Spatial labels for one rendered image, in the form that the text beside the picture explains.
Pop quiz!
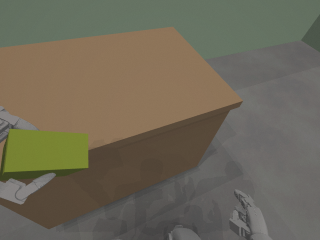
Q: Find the robot right shin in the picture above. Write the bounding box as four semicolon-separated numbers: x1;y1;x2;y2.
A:
173;225;183;230

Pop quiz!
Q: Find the robot left hand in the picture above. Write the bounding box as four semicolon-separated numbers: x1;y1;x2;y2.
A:
0;106;56;205

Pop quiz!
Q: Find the table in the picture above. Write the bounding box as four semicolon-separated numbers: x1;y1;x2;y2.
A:
0;27;243;229

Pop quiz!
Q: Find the sponge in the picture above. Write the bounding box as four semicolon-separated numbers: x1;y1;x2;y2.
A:
0;129;89;181

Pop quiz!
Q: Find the robot right thigh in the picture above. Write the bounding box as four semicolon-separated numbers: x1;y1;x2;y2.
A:
167;228;201;240

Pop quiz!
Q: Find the robot right hand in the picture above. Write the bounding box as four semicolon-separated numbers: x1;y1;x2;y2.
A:
229;189;269;240

